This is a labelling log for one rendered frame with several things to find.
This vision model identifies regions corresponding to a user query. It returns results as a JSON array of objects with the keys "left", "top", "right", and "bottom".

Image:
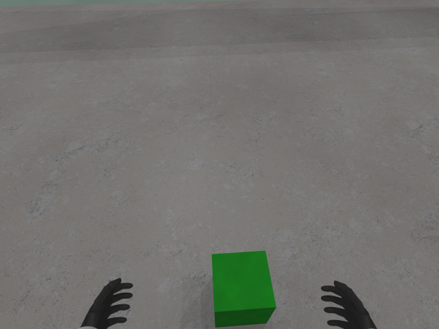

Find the carton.
[{"left": 212, "top": 251, "right": 276, "bottom": 328}]

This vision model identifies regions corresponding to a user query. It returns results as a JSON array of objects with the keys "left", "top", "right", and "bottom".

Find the robot right hand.
[{"left": 321, "top": 280, "right": 377, "bottom": 329}]

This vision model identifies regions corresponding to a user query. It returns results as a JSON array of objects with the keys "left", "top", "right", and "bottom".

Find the robot left hand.
[{"left": 81, "top": 278, "right": 133, "bottom": 329}]

